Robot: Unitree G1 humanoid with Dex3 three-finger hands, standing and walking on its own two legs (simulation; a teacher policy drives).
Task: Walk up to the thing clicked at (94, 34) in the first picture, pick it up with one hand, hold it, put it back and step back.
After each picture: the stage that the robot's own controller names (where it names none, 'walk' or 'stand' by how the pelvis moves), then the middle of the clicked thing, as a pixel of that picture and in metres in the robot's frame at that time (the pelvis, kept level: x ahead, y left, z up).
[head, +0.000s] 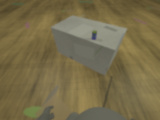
stand; (94, 35) +1.06 -0.01 -0.11
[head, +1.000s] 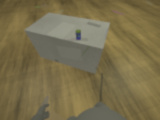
walk; (78, 34) +0.94 +0.14 -0.10
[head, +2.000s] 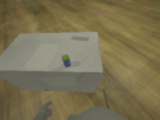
walk; (66, 61) +0.52 +0.22 -0.08
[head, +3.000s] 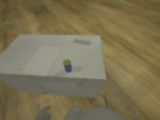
stand; (67, 66) +0.45 +0.23 -0.08
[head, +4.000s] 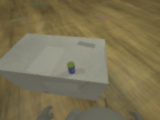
stand; (71, 68) +0.45 +0.20 -0.10
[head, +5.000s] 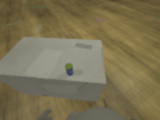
stand; (69, 69) +0.44 +0.21 -0.11
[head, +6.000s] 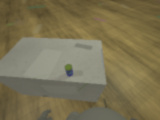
stand; (69, 70) +0.43 +0.22 -0.11
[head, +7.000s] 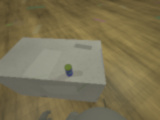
rise first; (68, 70) +0.43 +0.22 -0.11
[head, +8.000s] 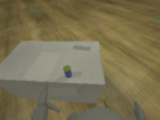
rise first; (67, 71) +0.42 +0.24 -0.11
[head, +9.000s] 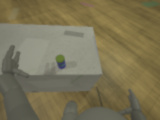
go down; (61, 62) +0.45 +0.22 -0.06
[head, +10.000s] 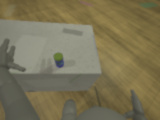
go down; (59, 60) +0.45 +0.23 -0.04
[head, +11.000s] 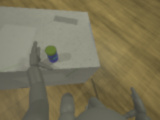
close in; (52, 54) +0.45 +0.24 -0.01
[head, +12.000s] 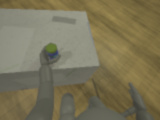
close; (53, 52) +0.46 +0.22 +0.01
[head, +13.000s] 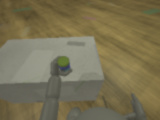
lift; (64, 66) +0.34 +0.17 +0.12
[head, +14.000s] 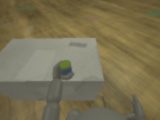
hold; (66, 70) +0.31 +0.17 +0.10
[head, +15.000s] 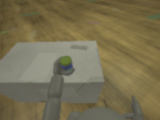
hold; (67, 66) +0.33 +0.16 +0.13
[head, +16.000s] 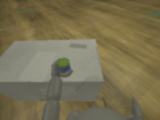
hold; (65, 67) +0.32 +0.18 +0.11
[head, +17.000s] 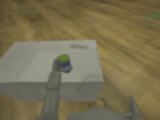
crouch; (65, 64) +0.36 +0.18 +0.11
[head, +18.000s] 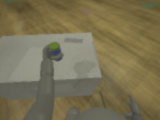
lower; (56, 52) +0.44 +0.24 +0.11
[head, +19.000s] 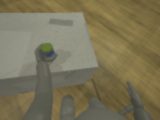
lower; (49, 52) +0.47 +0.24 +0.02
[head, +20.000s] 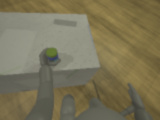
lower; (53, 56) +0.44 +0.22 +0.01
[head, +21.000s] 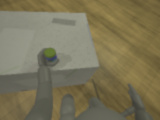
lower; (51, 57) +0.44 +0.23 +0.00
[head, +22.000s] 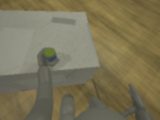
lower; (51, 56) +0.44 +0.23 +0.00
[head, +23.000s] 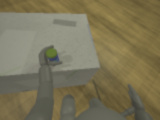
open; (53, 57) +0.44 +0.22 +0.00
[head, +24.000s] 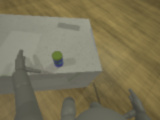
sink last; (58, 59) +0.43 +0.21 -0.02
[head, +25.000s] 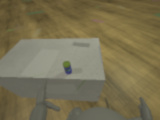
sink last; (67, 67) +0.45 +0.24 -0.05
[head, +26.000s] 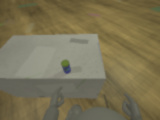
stand; (66, 66) +0.43 +0.23 -0.04
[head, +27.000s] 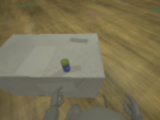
stand; (65, 65) +0.44 +0.23 -0.04
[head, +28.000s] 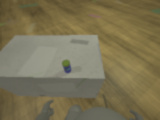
stand; (67, 66) +0.44 +0.23 -0.06
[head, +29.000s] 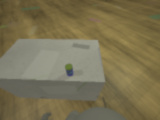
stand; (69, 70) +0.44 +0.21 -0.11
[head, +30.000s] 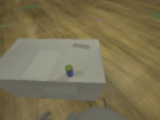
stand; (69, 71) +0.43 +0.21 -0.11
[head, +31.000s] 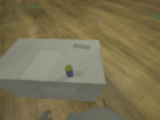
stand; (69, 71) +0.43 +0.21 -0.11
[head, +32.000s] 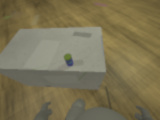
walk; (68, 60) +0.48 +0.23 -0.09
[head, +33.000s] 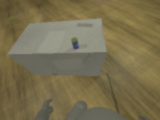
walk; (75, 43) +0.71 +0.21 -0.10
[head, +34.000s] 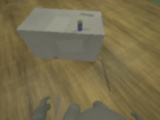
stand; (79, 25) +1.03 +0.19 -0.09
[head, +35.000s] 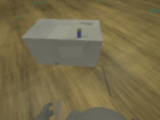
stand; (79, 33) +1.04 +0.21 -0.10
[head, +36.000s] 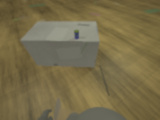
stand; (76, 34) +1.06 +0.24 -0.11
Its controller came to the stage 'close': yes
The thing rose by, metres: 0.22
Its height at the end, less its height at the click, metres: +0.00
